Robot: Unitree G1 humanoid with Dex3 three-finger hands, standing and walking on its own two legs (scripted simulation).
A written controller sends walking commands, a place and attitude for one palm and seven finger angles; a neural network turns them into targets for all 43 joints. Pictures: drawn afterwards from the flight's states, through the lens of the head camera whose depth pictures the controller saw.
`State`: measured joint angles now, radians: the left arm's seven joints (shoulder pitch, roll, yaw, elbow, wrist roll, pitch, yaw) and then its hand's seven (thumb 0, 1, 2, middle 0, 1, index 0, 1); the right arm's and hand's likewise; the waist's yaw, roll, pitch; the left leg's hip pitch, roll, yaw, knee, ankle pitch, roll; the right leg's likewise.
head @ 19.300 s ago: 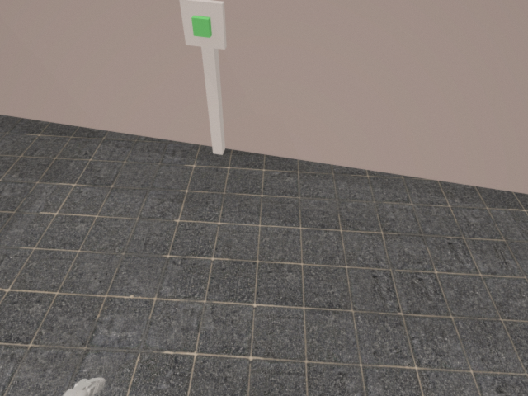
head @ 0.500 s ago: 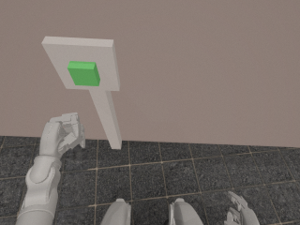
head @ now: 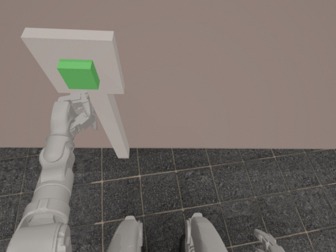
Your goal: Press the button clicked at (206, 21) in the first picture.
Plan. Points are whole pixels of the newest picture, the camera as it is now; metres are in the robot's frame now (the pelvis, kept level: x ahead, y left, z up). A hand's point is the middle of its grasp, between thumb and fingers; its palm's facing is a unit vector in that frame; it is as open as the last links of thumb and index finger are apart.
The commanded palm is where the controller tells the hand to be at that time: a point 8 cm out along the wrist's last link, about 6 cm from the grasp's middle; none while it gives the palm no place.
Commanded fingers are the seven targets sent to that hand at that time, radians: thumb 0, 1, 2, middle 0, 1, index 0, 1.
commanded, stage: aim a knuckle at the button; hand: left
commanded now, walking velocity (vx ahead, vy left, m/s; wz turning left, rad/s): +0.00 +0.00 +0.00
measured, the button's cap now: (80, 74) +0.51 +0.21 +0.07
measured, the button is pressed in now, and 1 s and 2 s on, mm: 0 0 10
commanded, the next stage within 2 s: press the button with the knuckle in 0.74 s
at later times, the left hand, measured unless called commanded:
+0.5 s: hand (88, 117) +0.41 +0.19 +0.04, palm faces +0.04 -1.00 -0.04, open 3.1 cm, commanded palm +0.38 +0.23 +0.04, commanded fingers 0.00 0.90 0.90 -1.30 -1.50 -1.30 -1.50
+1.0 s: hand (91, 113) +0.43 +0.18 +0.03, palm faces +0.01 -1.00 -0.03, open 3.1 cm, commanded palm +0.40 +0.22 +0.04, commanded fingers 0.00 0.90 0.90 -1.30 -1.50 -1.30 -1.50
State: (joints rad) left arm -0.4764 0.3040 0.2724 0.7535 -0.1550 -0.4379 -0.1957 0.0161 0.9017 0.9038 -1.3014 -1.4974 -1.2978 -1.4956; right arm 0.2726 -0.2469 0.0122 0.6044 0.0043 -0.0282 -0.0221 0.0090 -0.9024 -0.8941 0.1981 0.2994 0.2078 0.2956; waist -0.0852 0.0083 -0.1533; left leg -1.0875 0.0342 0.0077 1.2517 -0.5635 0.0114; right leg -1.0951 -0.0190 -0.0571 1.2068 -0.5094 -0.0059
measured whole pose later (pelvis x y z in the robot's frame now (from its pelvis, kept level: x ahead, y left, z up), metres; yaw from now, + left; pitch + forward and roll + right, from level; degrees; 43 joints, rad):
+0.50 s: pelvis +0.00 +0.00 +0.00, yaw +0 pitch +22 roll -2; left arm -0.48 0.31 0.29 0.79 -0.15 -0.51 -0.20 0.02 0.90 0.90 -1.30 -1.50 -1.30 -1.50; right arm 0.28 -0.24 0.01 0.61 0.00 0.02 -0.01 0.01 -0.90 -0.89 0.20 0.30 0.21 0.30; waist -0.08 0.00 -0.15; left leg -1.07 0.04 0.00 1.23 -0.55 0.01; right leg -1.08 -0.02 -0.06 1.19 -0.50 -0.01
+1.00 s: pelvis -0.01 +0.00 +0.00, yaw +0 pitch +23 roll -2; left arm -0.59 0.33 0.28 0.90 -0.15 -0.47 -0.21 0.02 0.90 0.90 -1.30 -1.50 -1.30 -1.50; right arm 0.28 -0.25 0.02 0.62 0.01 0.02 -0.02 0.01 -0.90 -0.89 0.20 0.30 0.21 0.30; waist -0.09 0.01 -0.15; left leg -1.11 0.03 0.00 1.26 -0.54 0.01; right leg -1.11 -0.02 -0.06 1.21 -0.49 -0.01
